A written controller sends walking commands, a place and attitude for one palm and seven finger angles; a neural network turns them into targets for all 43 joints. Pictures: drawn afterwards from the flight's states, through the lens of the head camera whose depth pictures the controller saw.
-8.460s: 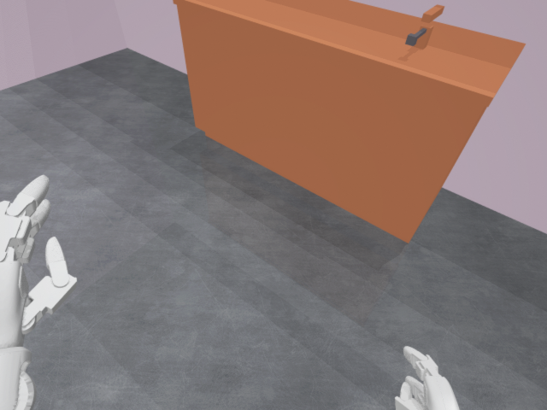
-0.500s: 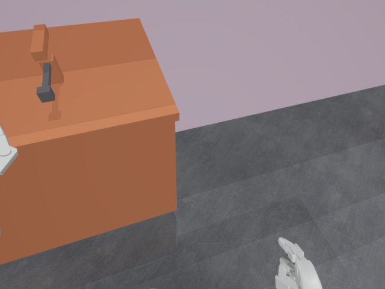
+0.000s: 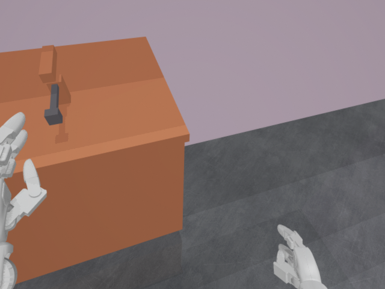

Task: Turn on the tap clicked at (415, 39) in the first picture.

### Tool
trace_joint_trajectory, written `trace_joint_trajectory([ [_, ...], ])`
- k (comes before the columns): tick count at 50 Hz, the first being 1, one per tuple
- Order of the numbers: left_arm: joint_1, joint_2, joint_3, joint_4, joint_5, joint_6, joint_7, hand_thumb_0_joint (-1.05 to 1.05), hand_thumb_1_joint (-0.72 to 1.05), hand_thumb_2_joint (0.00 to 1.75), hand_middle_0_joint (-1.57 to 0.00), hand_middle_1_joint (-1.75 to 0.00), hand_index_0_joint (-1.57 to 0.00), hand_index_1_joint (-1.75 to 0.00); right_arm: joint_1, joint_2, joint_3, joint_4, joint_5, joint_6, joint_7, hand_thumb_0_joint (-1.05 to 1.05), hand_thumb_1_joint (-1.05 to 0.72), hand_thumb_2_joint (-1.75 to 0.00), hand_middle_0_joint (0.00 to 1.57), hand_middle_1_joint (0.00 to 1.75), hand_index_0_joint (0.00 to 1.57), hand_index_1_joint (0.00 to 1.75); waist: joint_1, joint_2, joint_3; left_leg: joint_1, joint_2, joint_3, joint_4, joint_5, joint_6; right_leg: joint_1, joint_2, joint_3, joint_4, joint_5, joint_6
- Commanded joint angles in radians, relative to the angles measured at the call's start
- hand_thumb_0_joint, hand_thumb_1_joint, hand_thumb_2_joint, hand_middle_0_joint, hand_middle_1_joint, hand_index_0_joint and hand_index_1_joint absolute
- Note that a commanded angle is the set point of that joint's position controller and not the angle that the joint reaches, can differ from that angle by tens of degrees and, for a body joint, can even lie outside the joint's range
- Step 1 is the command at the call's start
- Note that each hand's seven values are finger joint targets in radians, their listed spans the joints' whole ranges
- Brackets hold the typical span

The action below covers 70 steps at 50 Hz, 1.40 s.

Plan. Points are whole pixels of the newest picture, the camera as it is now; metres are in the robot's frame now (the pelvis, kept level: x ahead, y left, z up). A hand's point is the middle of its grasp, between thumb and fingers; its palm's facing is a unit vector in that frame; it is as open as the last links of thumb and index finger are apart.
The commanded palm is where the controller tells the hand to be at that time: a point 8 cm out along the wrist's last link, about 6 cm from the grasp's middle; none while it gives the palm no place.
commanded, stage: shuffle to correct the standing spot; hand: left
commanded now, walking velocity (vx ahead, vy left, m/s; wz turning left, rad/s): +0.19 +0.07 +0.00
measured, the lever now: (53, 116) +0.44 +0.36 +0.09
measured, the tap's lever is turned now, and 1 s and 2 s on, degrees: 0 0 0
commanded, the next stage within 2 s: come to a stop and stand still in 0.60 s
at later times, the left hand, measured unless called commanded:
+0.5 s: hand (40, 163) +0.26 +0.27 +0.17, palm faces +0.41 -0.82 -0.41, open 7.4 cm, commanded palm +0.21 +0.30 +0.18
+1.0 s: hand (28, 128) +0.32 +0.32 +0.18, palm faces +0.41 -0.82 -0.40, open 7.4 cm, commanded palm +0.28 +0.34 +0.18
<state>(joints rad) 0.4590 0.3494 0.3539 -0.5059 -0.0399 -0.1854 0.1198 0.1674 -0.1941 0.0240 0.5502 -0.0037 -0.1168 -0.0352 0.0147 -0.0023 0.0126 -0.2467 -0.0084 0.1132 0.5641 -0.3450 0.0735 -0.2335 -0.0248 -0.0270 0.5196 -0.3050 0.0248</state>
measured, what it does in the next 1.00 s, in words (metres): walks ahead: left foot, then right foot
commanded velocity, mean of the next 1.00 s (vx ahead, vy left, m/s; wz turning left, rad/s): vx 0.09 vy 0.02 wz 0.00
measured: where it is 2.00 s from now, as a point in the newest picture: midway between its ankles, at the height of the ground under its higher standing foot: outside the picture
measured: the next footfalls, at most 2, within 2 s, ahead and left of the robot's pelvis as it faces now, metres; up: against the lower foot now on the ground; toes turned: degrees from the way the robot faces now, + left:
left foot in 0.58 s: +0.18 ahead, +0.14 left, +0.00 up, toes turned +2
right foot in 0.86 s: +0.13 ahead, -0.06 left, +0.00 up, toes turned +0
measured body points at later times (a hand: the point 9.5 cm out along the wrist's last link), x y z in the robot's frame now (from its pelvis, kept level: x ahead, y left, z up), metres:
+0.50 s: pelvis +0.05 +0.02 -0.01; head +0.08 +0.04 +0.43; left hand +0.23 +0.31 +0.19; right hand +0.21 -0.22 -0.09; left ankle +0.03 +0.09 -0.68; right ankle -0.02 -0.14 -0.73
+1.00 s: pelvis +0.11 +0.07 +0.00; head +0.11 +0.06 +0.45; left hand +0.30 +0.36 +0.20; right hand +0.27 -0.15 -0.09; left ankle +0.14 +0.14 -0.73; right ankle +0.12 -0.02 -0.73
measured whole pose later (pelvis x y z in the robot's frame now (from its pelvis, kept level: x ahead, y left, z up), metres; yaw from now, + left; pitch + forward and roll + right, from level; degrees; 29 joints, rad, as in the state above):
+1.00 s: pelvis +0.11 +0.07 +0.00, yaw -2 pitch -1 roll -2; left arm 0.48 0.35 0.38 -0.49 -0.05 -0.12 0.12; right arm 0.23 -0.18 0.05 0.63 0.00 -0.09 -0.04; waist 0.03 0.05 0.00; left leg -0.28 0.00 0.07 0.54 -0.24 0.04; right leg -0.21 0.06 -0.08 0.44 -0.22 -0.05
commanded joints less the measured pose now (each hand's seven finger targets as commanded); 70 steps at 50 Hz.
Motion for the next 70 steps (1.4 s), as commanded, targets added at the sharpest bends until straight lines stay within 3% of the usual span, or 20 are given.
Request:
trace_joint_trajectory([
  [1, -0.121, 0.175, 0.125, -0.177, -0.006, -0.049, 0.028, 0.0, 0.9, 0.9, -0.2, -0.3, -0.2, -0.3, -0.058, -0.142, -0.052, -0.148, 0.006, -0.029, -0.019, 0.0, -0.9, -0.9, 0.2, 0.3, 0.2, 0.3, -0.021, 0.093, -0.072, 0.005, 0.127, -0.16, -0.152, 0.082, -0.012, -0.003, 0.009, -0.02, 0.025, 0.163, -0.06],
  [9, -0.109, 0.178, 0.114, -0.245, -0.01, -0.055, 0.037, 0.0, 0.9, 0.9, -0.2, -0.3, -0.2, -0.3, -0.049, -0.144, -0.057, -0.145, 0.017, -0.031, -0.006, 0.0, -0.9, -0.9, 0.2, 0.3, 0.2, 0.3, -0.024, 0.042, -0.175, 0.051, 0.07, -0.075, 0.073, 0.481, -0.037, 0.09, -0.061, 0.054, 0.091, 0.425, -0.104],
  [14, -0.035, 0.199, 0.155, -0.266, -0.019, -0.058, 0.035, 0.0, 0.9, 0.9, -0.2, -0.3, -0.2, -0.3, -0.038, -0.146, -0.061, -0.15, 0.017, -0.017, 0.002, 0.0, -0.9, -0.9, 0.2, 0.3, 0.2, 0.3, -0.037, 0.183, -0.146, 0.209, 0.144, -0.181, -0.013, 0.675, -0.01, -0.111, 0.02, -0.067, 0.185, 0.151, -0.05],
  [17, -0.021, 0.218, 0.185, -0.251, -0.02, -0.058, 0.035, 0.0, 0.9, 0.9, -0.2, -0.3, -0.2, -0.3, -0.048, -0.146, -0.062, -0.158, 0.017, -0.014, 0.006, 0.0, -0.9, -0.9, 0.2, 0.3, 0.2, 0.3, -0.021, 0.11, -0.146, 0.095, 0.133, -0.126, 0.069, 0.678, -0.034, 0.044, 0.021, -0.084, 0.044, 0.187, -0.078],
  [19, 0.011, 0.234, 0.201, -0.212, -0.02, -0.063, 0.042, 0.0, 0.9, 0.9, -0.2, -0.3, -0.2, -0.3, -0.054, -0.137, -0.069, -0.151, 0.03, -0.006, 0.008, 0.0, -0.9, -0.9, 0.2, 0.3, 0.2, 0.3, 0.013, -0.177, -0.209, -0.251, 0.033, 0.0, 0.444, 0.54, -0.052, 0.393, -0.131, 0.164, -0.006, 0.532, -0.187],
  [20, -0.004, 0.229, 0.198, -0.209, -0.028, -0.075, 0.048, 0.0, 0.9, 0.9, -0.2, -0.3, -0.2, -0.3, -0.074, -0.138, -0.079, -0.147, 0.036, -0.01, 0.012, 0.0, -0.9, -0.9, 0.2, 0.3, 0.2, 0.3, 0.035, -0.306, -0.178, -0.517, -0.037, -0.002, 0.662, 0.047, -0.071, 0.553, -0.264, 0.348, -0.032, 0.731, -0.291],
  [23, 0.006, 0.211, 0.183, -0.237, -0.015, -0.1, 0.05, 0.0, 0.9, 0.9, -0.2, -0.3, -0.2, -0.3, -0.074, -0.148, -0.076, -0.116, 0.036, 0.003, 0.026, 0.0, -0.9, -0.9, 0.2, 0.3, 0.2, 0.3, 0.031, -0.078, -0.037, -0.62, 0.125, -0.257, 0.603, -0.303, -0.036, 0.41, -0.387, 0.339, -0.059, 0.582, -0.248],
  [27, -0.14, 0.169, 0.11, -0.326, -0.011, -0.099, 0.032, 0.0, 0.9, 0.9, -0.2, -0.3, -0.2, -0.3, -0.068, -0.114, -0.069, -0.082, 0.021, 0.005, 0.018, 0.0, -0.9, -0.9, 0.2, 0.3, 0.2, 0.3, -0.063, 0.054, -0.075, 0.119, -0.005, 0.012, 0.096, 0.202, -0.069, -0.081, -0.124, -0.055, 0.066, 0.29, -0.1],
  [28, -0.157, 0.183, 0.111, -0.342, -0.01, -0.086, 0.033, 0.0, 0.9, 0.9, -0.2, -0.3, -0.2, -0.3, -0.06, -0.139, -0.085, -0.09, 0.023, 0.0, 0.009, 0.0, -0.9, -0.9, 0.2, 0.3, 0.2, 0.3, -0.071, 0.164, -0.12, 0.266, -0.007, -0.038, 0.067, 0.231, -0.057, -0.171, -0.07, -0.085, 0.255, 0.178, -0.079],
  [29, -0.188, 0.177, 0.108, -0.362, -0.007, -0.082, 0.036, 0.0, 0.9, 0.9, -0.2, -0.3, -0.2, -0.3, -0.068, -0.174, -0.102, -0.11, 0.018, -0.003, 0.003, 0.0, -0.9, -0.9, 0.2, 0.3, 0.2, 0.3, -0.066, 0.386, -0.127, 0.296, 0.176, -0.355, -0.116, 0.135, 0.024, -0.301, 0.019, -0.078, 0.533, -0.142, -0.036],
  [30, -0.221, 0.19, 0.125, -0.366, -0.002, -0.091, 0.04, 0.0, 0.9, 0.9, -0.2, -0.3, -0.2, -0.3, -0.075, -0.166, -0.099, -0.138, 0.012, -0.015, 0.007, 0.0, -0.9, -0.9, 0.2, 0.3, 0.2, 0.3, -0.048, 0.425, -0.128, 0.178, 0.287, -0.595, -0.259, 0.003, 0.105, -0.283, 0.083, 0.014, 0.708, -0.288, -0.033],
  [33, -0.233, 0.23, 0.17, -0.25, -0.005, -0.073, 0.027, 0.0, 0.9, 0.9, -0.2, -0.3, -0.2, -0.3, -0.104, -0.123, -0.073, -0.123, 0.016, -0.035, 0.007, 0.0, -0.9, -0.9, 0.2, 0.3, 0.2, 0.3, -0.031, 0.135, -0.03, -0.048, 0.304, -0.576, -0.328, -0.217, 0.165, -0.293, -0.009, 0.055, 0.725, -0.208, -0.024],
  [37, -0.117, 0.218, 0.194, -0.316, -0.014, -0.085, 0.019, 0.0, 0.9, 0.9, -0.2, -0.3, -0.2, -0.3, -0.112, -0.113, -0.057, -0.114, 0.011, -0.055, 0.006, 0.0, -0.9, -0.9, 0.2, 0.3, 0.2, 0.3, -0.007, 0.211, -0.088, -0.091, 0.237, -0.346, -0.329, -0.156, 0.106, -0.118, -0.016, -0.001, 0.382, -0.126, -0.033],
  [41, 0.027, 0.178, 0.175, -0.218, -0.013, -0.034, 0.024, 0.0, 0.9, 0.9, -0.2, -0.3, -0.2, -0.3, -0.079, -0.114, -0.035, -0.118, 0.008, -0.051, 0.006, 0.0, -0.9, -0.9, 0.2, 0.3, 0.2, 0.3, -0.006, 0.086, -0.13, -0.161, 0.197, -0.253, -0.273, -0.213, 0.014, 0.16, 0.038, -0.05, -0.055, 0.008, -0.03],
  [46, -0.057, 0.144, 0.121, -0.102, -0.013, 0.026, 0.022, 0.0, 0.9, 0.9, -0.2, -0.3, -0.2, -0.3, -0.054, -0.112, -0.037, -0.097, 0.003, -0.026, -0.018, 0.0, -0.9, -0.9, 0.2, 0.3, 0.2, 0.3, -0.023, -0.152, -0.049, -0.026, 0.055, -0.118, -0.031, 0.002, -0.066, -0.066, -0.118, 0.242, -0.313, -0.117, -0.104],
  [55, -0.168, 0.162, 0.054, -0.292, -0.001, 0.042, 0.043, 0.0, 0.9, 0.9, -0.2, -0.3, -0.2, -0.3, -0.093, -0.117, -0.026, -0.132, 0.004, -0.015, -0.058, 0.0, -0.9, -0.9, 0.2, 0.3, 0.2, 0.3, 0.007, 0.18, -0.167, 0.152, 0.119, -0.195, -0.178, 0.732, -0.122, 0.07, 0.03, 0.004, -0.107, 0.351, -0.041],
  [66, 0.117, 0.158, 0.14, -0.215, -0.046, 0.037, 0.047, 0.0, 0.9, 0.9, -0.2, -0.3, -0.2, -0.3, -0.078, -0.122, -0.041, -0.162, 0.002, 0.028, -0.06, 0.0, -0.9, -0.9, 0.2, 0.3, 0.2, 0.3, -0.002, 0.07, -0.229, 0.075, 0.108, -0.153, -0.186, 0.482, -0.111, 0.155, -0.001, 0.032, -0.184, 0.381, -0.046],
  [67, -0.865, 0.904, 0.38, -0.401, -0.005, -0.125, 0.052, 0.0, 0.9, 0.9, -0.2, -0.3, -0.2, -0.3, 0.104, -0.188, 0.145, -0.287, 0.041, 0.042, -0.122, 0.0, -0.9, -0.9, 0.2, 0.3, 0.2, 0.3, -0.073, 0.233, -0.051, -0.214, 0.089, -0.25, -0.246, 0.226, -0.066, 0.388, 0.077, 0.003, -0.054, 0.096, 0.02],
  [68, -0.536, 0.425, 0.383, 0.024, 0.01, -0.075, 0.024, 0.0, 0.9, 0.9, -0.2, -0.3, -0.2, -0.3, 0.027, -0.068, -0.013, -0.208, 0.061, 0.006, -0.095, 0.0, -0.9, -0.9, 0.2, 0.3, 0.2, 0.3, 0.021, 0.126, -0.142, -0.086, 0.151, -0.2, -0.2, 0.081, -0.059, 0.073, -0.005, 0.002, -0.084, -0.066, -0.015],
  [70, -0.311, 0.308, 0.206, 0.183, -0.028, -0.047, 0.022, 0.0, 0.9, 0.9, -0.2, -0.3, -0.2, -0.3, -0.031, -0.182, -0.035, -0.174, 0.013, -0.008, -0.039, 0.0, -0.9, -0.9, 0.2, 0.3, 0.2, 0.3, 0.023, 0.06, -0.019, -0.006, 0.107, -0.171, -0.182, 0.078, -0.062, -0.062, -0.017, 0.031, -0.207, -0.059, -0.045],
])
